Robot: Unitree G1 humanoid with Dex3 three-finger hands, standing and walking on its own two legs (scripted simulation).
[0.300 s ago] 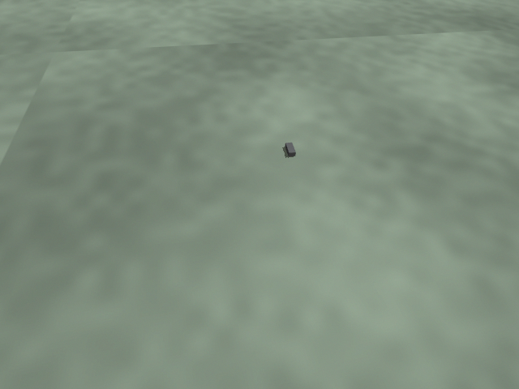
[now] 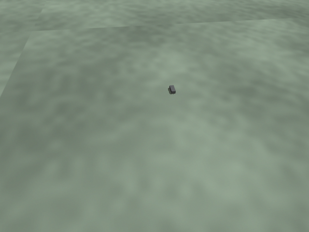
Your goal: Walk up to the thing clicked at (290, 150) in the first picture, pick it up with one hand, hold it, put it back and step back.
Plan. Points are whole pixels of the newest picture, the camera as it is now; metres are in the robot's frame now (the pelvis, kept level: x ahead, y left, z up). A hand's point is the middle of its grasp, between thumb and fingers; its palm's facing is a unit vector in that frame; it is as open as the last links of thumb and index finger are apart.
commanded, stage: stand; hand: left
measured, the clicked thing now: (172, 89) +1.54 -0.19 -0.77
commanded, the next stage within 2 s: walk up in 0.82 s
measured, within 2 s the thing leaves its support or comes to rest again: neither
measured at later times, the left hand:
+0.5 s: hand out of the picture +0.08 +0.25 -0.16, palm faces -0.02 -0.94 -0.33, open 7.4 cm
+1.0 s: hand out of the picture +0.11 +0.26 -0.14, palm faces -0.20 -0.90 -0.38, open 7.4 cm
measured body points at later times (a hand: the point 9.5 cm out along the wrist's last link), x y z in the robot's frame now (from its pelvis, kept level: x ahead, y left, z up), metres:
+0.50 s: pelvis +0.00 +0.00 +0.00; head +0.01 +0.00 +0.45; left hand +0.08 +0.30 -0.13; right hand +0.08 -0.30 -0.13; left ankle +0.00 +0.12 -0.75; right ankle +0.00 -0.12 -0.75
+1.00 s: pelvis +0.02 -0.01 -0.01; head +0.04 -0.04 +0.44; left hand +0.12 +0.31 -0.12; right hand +0.08 -0.34 -0.13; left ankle +0.00 +0.12 -0.75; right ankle +0.03 -0.13 -0.71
